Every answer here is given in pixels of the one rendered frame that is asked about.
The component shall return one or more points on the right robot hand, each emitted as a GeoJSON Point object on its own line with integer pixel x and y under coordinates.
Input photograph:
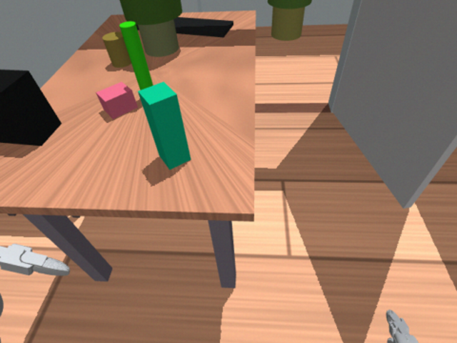
{"type": "Point", "coordinates": [398, 329]}

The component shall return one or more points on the potted plant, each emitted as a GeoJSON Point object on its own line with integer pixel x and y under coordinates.
{"type": "Point", "coordinates": [155, 19]}
{"type": "Point", "coordinates": [287, 19]}

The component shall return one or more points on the table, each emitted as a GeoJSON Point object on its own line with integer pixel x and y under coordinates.
{"type": "Point", "coordinates": [96, 166]}

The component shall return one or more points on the left robot hand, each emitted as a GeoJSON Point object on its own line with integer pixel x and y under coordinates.
{"type": "Point", "coordinates": [20, 259]}

